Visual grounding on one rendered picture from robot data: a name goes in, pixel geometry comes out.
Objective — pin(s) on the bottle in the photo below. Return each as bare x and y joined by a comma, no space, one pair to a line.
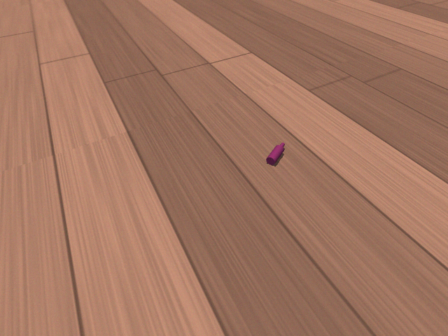
275,154

